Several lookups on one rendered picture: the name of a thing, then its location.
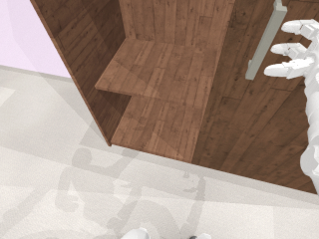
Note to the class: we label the right robot upper arm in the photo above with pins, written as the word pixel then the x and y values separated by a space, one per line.
pixel 309 162

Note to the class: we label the robot right hand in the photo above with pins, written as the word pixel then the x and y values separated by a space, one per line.
pixel 297 67

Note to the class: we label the robot right forearm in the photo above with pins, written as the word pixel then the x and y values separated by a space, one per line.
pixel 312 106

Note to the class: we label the robot left thigh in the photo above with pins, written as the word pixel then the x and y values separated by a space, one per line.
pixel 137 234

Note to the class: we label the wardrobe door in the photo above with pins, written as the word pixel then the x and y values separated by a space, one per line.
pixel 257 128

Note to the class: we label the handle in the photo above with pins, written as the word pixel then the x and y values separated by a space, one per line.
pixel 270 31

